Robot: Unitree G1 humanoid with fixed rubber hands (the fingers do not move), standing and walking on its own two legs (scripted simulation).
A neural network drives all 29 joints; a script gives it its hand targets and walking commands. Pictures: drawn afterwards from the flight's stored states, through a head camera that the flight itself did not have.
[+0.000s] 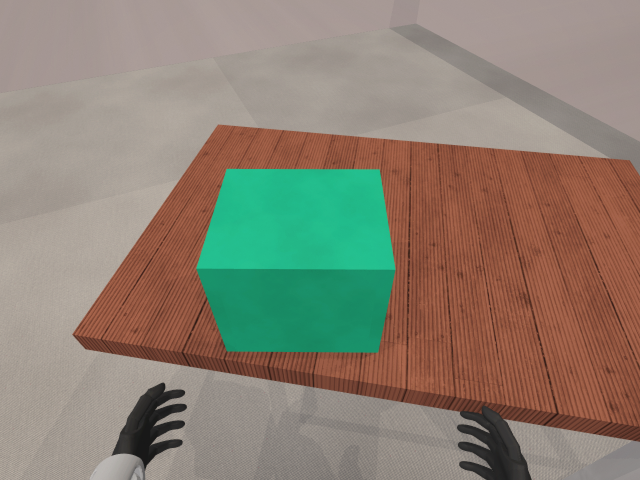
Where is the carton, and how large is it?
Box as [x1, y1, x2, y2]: [196, 169, 395, 352]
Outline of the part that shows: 227,169 196,268 227,351 377,352 395,269 379,169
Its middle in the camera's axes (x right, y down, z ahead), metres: -0.03 +0.03 +0.54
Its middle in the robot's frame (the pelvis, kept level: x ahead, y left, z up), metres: +0.38 +0.07 +0.07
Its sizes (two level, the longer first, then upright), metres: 0.213 0.180 0.183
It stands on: a table, 0.75 m high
